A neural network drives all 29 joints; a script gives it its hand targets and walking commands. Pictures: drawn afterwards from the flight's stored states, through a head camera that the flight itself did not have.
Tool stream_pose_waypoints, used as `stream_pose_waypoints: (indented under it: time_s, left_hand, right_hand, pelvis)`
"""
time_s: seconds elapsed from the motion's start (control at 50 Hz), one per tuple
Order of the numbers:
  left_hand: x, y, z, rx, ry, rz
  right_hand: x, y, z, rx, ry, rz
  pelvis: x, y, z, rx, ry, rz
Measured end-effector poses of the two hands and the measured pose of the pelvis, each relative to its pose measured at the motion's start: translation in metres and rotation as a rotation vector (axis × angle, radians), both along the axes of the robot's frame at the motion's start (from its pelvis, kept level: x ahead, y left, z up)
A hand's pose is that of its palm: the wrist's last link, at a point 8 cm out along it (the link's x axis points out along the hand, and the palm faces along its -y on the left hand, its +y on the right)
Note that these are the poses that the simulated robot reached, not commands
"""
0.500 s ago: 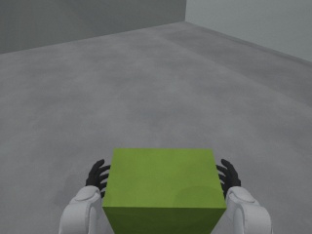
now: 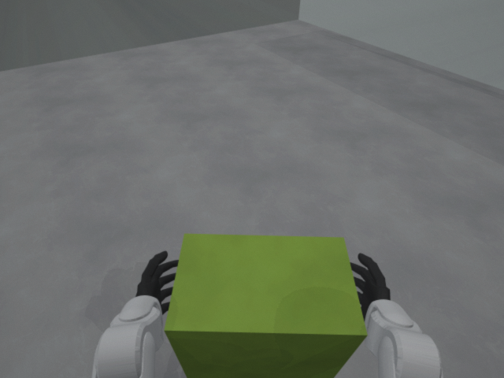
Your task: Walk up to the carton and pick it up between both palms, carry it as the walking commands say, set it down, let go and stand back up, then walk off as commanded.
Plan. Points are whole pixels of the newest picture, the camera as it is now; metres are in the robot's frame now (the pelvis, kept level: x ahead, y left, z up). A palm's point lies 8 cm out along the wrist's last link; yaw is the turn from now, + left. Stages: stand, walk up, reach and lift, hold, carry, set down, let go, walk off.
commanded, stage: carry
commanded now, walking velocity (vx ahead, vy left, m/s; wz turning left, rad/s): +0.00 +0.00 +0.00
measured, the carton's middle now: (260, 316) +0.26 +0.00 -0.01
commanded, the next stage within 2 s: hold in 0.08 s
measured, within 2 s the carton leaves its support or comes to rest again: neither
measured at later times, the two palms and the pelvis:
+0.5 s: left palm (152, 317) +0.23 +0.16 +0.04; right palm (377, 313) +0.24 -0.17 +0.04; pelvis -0.01 -0.01 +0.01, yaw +0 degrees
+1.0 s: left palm (136, 290) +0.27 +0.19 +0.05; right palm (348, 285) +0.29 -0.14 +0.05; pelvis -0.03 +0.03 +0.00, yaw +0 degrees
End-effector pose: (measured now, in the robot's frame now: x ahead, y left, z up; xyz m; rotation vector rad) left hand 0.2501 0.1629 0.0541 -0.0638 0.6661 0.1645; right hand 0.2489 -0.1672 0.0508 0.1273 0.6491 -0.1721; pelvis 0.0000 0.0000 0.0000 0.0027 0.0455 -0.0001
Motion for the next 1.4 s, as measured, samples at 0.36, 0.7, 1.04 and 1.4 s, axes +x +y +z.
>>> stream_pose_waypoints:
  time_s: [0.36,0.7,1.04,1.4]
  left_hand:
    - [-0.024,0.000,-0.031,0.141,0.075,-0.060]
    - [-0.021,0.002,-0.025,0.096,0.018,-0.075]
    - [0.027,0.025,-0.005,0.087,-0.021,-0.016]
    - [0.043,-0.003,-0.099,0.043,0.119,-0.019]
  right_hand:
    - [-0.009,0.000,-0.038,-0.104,0.068,0.143]
    - [-0.015,0.002,-0.023,-0.135,0.033,0.102]
    - [0.041,0.025,-0.009,-0.041,-0.019,0.096]
    - [0.055,-0.002,-0.096,-0.051,0.123,0.083]
  pelvis:
    - [-0.001,-0.004,0.008,0.008,-0.093,-0.010]
    - [-0.032,-0.003,0.000,-0.003,-0.207,-0.034]
    - [-0.020,0.028,0.000,-0.002,-0.202,0.009]
    - [0.025,-0.014,-0.002,0.018,0.080,0.019]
